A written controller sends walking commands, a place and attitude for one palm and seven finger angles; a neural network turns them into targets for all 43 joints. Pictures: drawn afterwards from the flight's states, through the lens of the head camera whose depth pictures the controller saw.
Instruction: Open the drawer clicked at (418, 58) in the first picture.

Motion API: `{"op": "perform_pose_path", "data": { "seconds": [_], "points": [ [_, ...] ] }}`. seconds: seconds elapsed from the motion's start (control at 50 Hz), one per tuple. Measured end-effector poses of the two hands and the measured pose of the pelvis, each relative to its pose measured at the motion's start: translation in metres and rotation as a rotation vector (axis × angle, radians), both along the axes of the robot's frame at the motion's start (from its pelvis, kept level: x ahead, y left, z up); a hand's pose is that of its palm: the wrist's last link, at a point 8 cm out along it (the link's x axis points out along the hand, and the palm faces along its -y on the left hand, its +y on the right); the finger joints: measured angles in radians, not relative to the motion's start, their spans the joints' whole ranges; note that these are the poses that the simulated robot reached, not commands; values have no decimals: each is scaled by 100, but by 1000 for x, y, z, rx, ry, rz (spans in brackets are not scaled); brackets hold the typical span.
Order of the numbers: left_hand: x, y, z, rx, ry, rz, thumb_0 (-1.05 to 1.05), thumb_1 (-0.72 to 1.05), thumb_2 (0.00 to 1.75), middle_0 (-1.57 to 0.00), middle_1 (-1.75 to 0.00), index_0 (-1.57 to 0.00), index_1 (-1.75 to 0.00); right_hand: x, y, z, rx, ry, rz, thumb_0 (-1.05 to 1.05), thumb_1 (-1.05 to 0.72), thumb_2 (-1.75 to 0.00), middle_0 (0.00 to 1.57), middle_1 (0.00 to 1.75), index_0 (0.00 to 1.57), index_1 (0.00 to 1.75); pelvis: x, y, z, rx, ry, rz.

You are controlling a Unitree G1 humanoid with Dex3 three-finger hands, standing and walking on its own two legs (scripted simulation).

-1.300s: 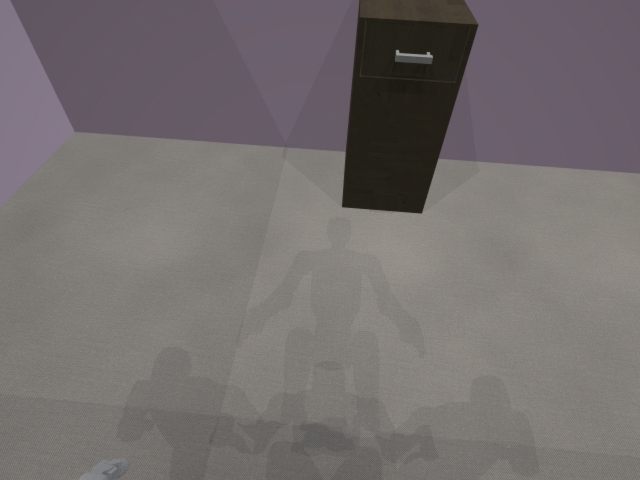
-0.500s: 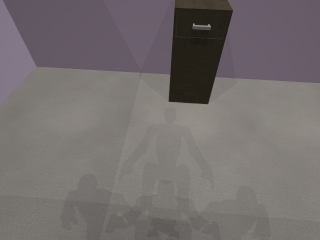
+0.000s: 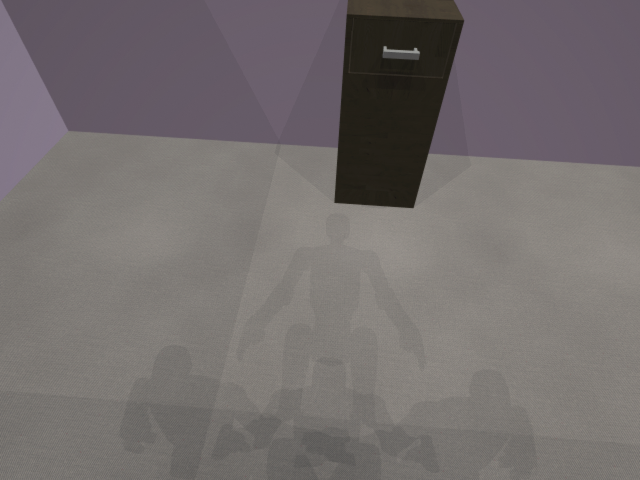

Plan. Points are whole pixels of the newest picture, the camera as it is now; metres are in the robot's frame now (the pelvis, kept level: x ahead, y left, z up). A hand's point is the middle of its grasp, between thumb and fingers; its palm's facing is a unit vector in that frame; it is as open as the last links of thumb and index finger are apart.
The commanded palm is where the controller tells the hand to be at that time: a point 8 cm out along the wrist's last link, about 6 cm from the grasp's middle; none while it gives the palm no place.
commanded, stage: look at it before walking up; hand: left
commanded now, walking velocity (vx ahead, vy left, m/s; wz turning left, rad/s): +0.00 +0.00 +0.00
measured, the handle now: (400, 52) +1.42 -0.19 -0.05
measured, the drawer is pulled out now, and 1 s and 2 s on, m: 0.00 0.00 0.00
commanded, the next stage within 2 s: walk to a spot facing it in 0.14 s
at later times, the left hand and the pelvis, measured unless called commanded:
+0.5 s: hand out of the picture +0.06 +0.21 -0.17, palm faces -0.10 -0.96 -0.26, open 7.4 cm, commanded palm none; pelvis +0.03 -0.01 -0.01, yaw -7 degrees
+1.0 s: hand (242, 467) +0.18 +0.13 -0.17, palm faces -0.25 -0.95 -0.18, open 7.4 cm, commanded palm none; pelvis +0.18 -0.05 -0.01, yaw -21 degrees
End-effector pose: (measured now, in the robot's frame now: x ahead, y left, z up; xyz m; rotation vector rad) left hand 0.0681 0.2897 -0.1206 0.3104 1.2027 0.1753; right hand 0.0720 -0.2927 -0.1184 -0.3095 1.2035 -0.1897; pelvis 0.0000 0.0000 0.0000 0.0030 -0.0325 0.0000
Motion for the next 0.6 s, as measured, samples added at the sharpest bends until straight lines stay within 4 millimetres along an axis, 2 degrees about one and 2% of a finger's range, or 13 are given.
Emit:
{"op": "perform_pose_path", "data": {
  "seconds": [0.34, 0.42, 0.5, 0.6],
  "points": [
    [-2, 0, -3, -1, 23, 11, 0, 91, 90, -21, -30, -20, -30, 2, 6, -2, 4, 5, -9, 0, -91, -90, 20, 30, 21, 30, 6, 1, -1, -1, 0, -19],
    [-8, -12, -13, -35, 74, 0, 0, 91, 90, -20, -30, -20, -30, -8, 16, -12, 39, 12, -50, 0, -91, -90, 20, 30, 21, 30, 15, 1, -6, 3, 6, -59],
    [-9, -31, -21, -65, 143, -25, 0, 91, 90, -20, -30, -20, -30, -26, 20, -25, 85, 29, -129, 0, -91, -90, 20, 30, 21, 30, 27, -7, -10, 18, 11, -122],
    [16, -67, -25, -83, 167, -77, 0, 91, 90, -20, -30, -20, -30, -54, 12, -46, 130, 100, -227, 0, -91, -90, 20, 30, 21, 30, 47, -29, -20, 19, 10, -186]
  ]
}}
